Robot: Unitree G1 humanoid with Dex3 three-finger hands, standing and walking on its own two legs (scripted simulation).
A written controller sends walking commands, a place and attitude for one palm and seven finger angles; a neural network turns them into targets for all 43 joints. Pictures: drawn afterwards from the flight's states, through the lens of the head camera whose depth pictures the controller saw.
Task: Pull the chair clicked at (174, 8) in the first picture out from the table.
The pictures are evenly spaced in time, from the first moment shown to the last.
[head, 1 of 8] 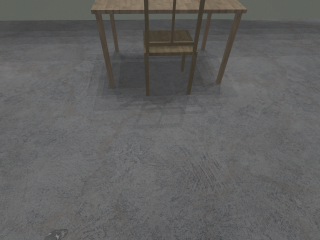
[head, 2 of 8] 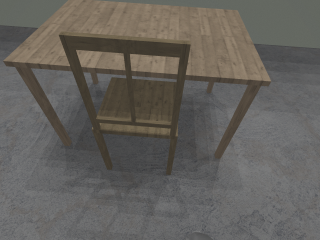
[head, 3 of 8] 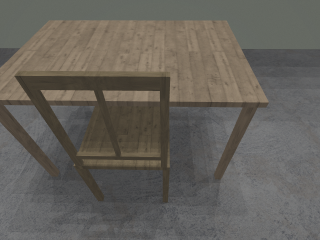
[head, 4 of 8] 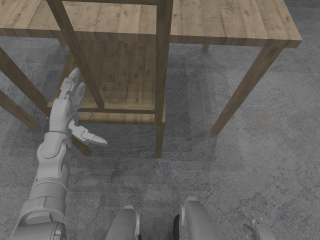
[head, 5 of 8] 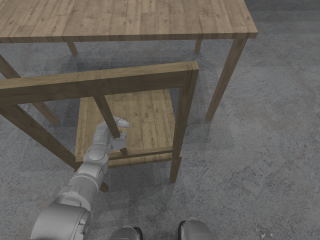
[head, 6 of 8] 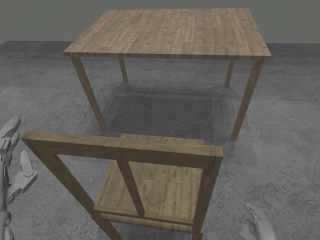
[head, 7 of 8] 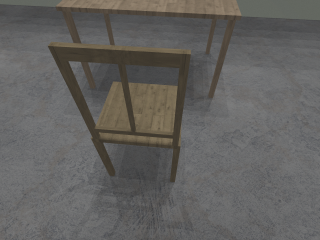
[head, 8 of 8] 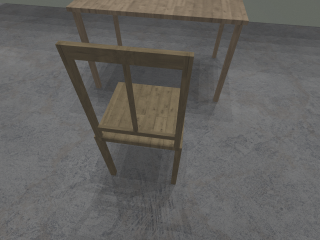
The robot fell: no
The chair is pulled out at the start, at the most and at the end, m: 0.00 0.67 0.67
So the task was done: yes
